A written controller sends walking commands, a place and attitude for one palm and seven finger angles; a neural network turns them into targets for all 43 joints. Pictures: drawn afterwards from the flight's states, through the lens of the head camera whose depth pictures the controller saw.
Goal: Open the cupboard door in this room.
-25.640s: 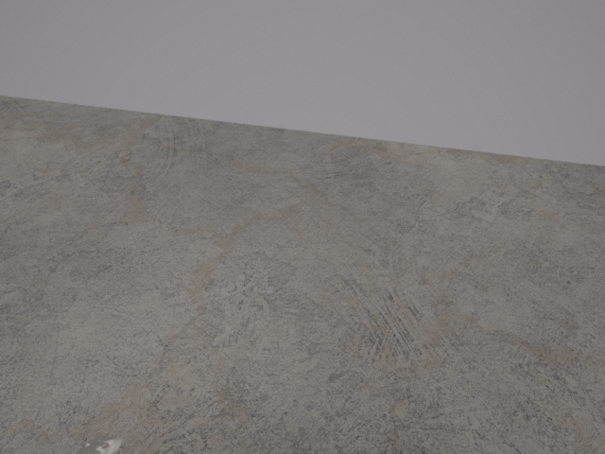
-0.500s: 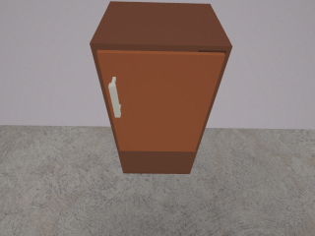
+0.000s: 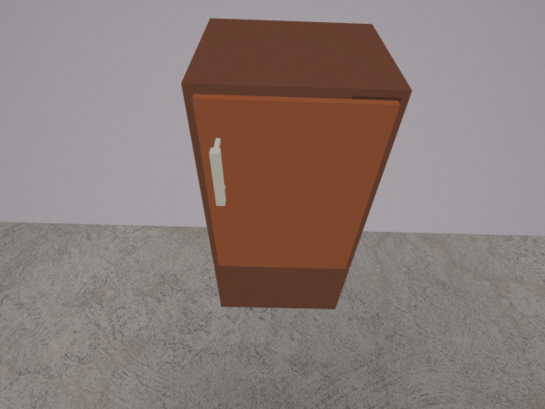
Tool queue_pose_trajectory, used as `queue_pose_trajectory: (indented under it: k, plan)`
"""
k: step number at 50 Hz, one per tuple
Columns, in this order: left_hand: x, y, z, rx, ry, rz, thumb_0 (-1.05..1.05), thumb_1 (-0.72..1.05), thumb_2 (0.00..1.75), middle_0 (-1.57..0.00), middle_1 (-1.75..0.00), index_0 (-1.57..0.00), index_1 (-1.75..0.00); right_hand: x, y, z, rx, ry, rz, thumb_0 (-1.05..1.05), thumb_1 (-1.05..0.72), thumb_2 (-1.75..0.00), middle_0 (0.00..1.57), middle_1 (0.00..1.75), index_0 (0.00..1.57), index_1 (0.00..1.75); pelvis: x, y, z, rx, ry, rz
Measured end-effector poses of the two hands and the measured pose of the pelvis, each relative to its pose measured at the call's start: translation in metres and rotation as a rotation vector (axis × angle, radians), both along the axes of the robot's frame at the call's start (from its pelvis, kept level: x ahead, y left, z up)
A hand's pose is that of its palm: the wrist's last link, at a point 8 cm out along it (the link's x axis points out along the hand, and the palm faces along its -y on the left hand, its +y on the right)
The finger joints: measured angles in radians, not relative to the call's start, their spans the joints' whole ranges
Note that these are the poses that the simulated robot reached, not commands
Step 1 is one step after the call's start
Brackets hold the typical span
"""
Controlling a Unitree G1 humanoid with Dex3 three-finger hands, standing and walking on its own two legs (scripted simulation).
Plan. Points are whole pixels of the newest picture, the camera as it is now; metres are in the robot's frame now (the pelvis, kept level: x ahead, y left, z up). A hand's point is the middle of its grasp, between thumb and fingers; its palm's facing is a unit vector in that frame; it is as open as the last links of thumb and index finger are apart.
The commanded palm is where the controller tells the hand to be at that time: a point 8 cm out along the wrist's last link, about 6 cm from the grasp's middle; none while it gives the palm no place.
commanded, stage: shuffle to correct the standing spot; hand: left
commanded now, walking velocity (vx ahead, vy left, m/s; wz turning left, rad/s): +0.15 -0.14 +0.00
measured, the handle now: (219, 172) +0.61 +0.16 -0.02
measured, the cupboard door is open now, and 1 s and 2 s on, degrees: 0 0 0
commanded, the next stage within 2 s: come to a stop and stand still in 0.24 s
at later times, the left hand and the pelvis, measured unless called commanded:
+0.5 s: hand out of the picture +0.03 +0.10 -0.18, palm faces +0.04 -0.99 -0.10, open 7.3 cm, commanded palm none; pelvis +0.06 -0.04 +0.00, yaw -1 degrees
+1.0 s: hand out of the picture +0.08 +0.16 -0.18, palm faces +0.02 -0.97 -0.23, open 7.3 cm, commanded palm none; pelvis +0.04 -0.03 -0.01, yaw +0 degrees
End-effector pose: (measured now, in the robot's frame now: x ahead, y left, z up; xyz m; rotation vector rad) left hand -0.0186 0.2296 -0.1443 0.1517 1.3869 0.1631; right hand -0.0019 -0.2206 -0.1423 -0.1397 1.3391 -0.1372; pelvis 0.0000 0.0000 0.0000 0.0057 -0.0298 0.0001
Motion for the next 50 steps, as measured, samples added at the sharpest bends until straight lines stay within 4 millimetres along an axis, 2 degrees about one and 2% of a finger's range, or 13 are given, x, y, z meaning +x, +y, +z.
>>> queue_pose_trajectory:
  k: [6, 10, 14, 19, 22, 26, 31, 36, 44, 50]
  plan:
    - [-0.008, -0.018, -0.003, -0.024, 0.039, 0.005, 0.0, 0.91, 0.9, -0.2, -0.3, -0.2, -0.3, -0.012, -0.008, -0.005, 0.009, 0.045, -0.033, 0.01, -0.91, -0.9, 0.2, 0.3, 0.2, 0.29, 0.007, -0.011, -0.003, 0.003, 0.008, -0.007]
    - [-0.009, -0.036, -0.005, -0.042, 0.054, 0.025, 0.0, 0.91, 0.9, -0.2, -0.3, -0.2, -0.3, -0.01, -0.02, -0.008, 0.005, 0.065, -0.041, 0.01, -0.91, -0.9, 0.2, 0.3, 0.2, 0.29, 0.016, -0.022, -0.006, -0.003, 0.017, -0.008]
    - [-0.009, -0.053, -0.011, -0.067, 0.064, 0.065, 0.0, 0.91, 0.9, -0.2, -0.3, -0.2, -0.3, 0.004, -0.029, -0.006, -0.014, 0.069, -0.027, 0.01, -0.91, -0.9, 0.2, 0.3, 0.2, 0.29, 0.028, -0.029, -0.008, -0.019, 0.024, 0.007]
    - [-0.006, -0.065, -0.022, -0.115, 0.109, 0.078, 0.0, 0.91, 0.9, -0.2, -0.3, -0.2, -0.3, 0.039, -0.03, -0.003, -0.041, 0.009, -0.017, 0.01, -0.91, -0.9, 0.19, 0.3, 0.2, 0.29, 0.046, -0.029, -0.012, -0.013, 0.019, 0.003]
    - [0.012, -0.07, -0.02, -0.122, 0.131, 0.037, 0.0, 0.91, 0.9, -0.2, -0.3, -0.2, -0.3, 0.051, -0.03, 0.001, -0.041, -0.03, -0.039, 0.01, -0.91, -0.9, 0.19, 0.3, 0.2, 0.29, 0.054, -0.033, -0.009, -0.003, 0.02, -0.023]
    - [0.055, -0.074, -0.013, -0.099, 0.039, 0.026, 0.01, 0.91, 0.9, -0.2, -0.3, -0.2, -0.3, 0.054, -0.033, -0.001, -0.02, 0.006, -0.034, 0.01, -0.92, -0.9, 0.2, 0.3, 0.2, 0.29, 0.061, -0.042, -0.005, -0.005, 0.015, -0.009]
    - [0.081, -0.068, -0.009, -0.023, -0.006, 0.015, 0.03, 0.94, 0.9, -0.2, -0.3, -0.2, -0.3, 0.059, -0.041, -0.011, 0.021, 0.057, -0.047, 0.01, -0.92, -0.9, 0.2, 0.3, 0.2, 0.29, 0.07, -0.056, -0.008, 0.01, 0.019, 0.003]
    - [0.096, -0.058, -0.004, 0.016, -0.064, 0.031, 0.03, 0.94, 0.9, -0.2, -0.3, -0.2, -0.3, 0.069, -0.046, -0.012, 0.014, 0.061, -0.029, 0.01, -0.92, -0.9, 0.2, 0.3, 0.2, 0.29, 0.067, -0.055, -0.007, 0.0, 0.018, 0.028]
    - [0.098, -0.039, -0.006, 0.005, -0.093, 0.031, 0.01, 0.93, 0.9, -0.2, -0.3, -0.2, -0.3, 0.081, -0.044, -0.001, -0.03, -0.023, -0.006, 0.01, -0.93, -0.9, 0.19, 0.3, 0.2, 0.29, 0.052, -0.04, -0.005, 0.013, 0.0, 0.008]
    - [0.087, -0.025, 0.0, 0.028, -0.094, -0.03, 0.01, 0.92, 0.9, -0.2, -0.3, -0.21, -0.3, 0.09, -0.038, -0.004, -0.009, -0.135, 0.004, 0.01, -0.93, -0.9, 0.19, 0.3, 0.2, 0.29, 0.041, -0.026, -0.008, 0.001, 0.002, -0.003]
